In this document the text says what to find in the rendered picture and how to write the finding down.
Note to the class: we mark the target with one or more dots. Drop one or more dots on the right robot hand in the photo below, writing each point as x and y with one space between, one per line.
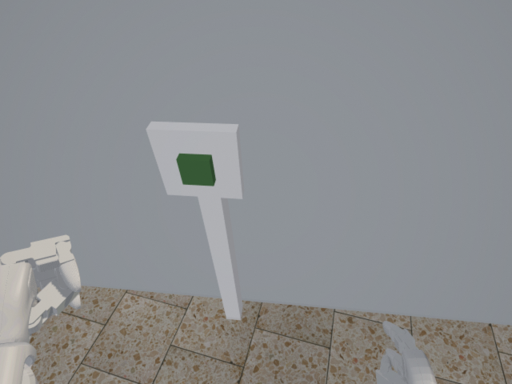
413 366

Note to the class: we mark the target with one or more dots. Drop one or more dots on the left robot forearm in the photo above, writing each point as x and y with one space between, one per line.
16 360

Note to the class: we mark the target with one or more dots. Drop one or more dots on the left robot hand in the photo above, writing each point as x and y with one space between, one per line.
56 274

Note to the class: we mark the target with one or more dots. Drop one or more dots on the button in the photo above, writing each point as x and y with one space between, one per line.
196 169

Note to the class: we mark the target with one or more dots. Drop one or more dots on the panel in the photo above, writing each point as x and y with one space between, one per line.
168 140

